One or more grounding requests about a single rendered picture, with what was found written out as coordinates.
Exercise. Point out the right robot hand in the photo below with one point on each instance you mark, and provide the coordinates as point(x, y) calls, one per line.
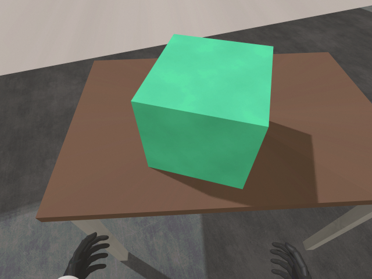
point(296, 267)

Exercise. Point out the left robot hand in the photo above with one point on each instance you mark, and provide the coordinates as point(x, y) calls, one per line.
point(79, 264)

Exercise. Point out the table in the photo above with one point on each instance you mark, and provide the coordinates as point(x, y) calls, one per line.
point(317, 152)

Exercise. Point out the carton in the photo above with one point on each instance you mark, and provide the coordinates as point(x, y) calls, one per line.
point(203, 109)

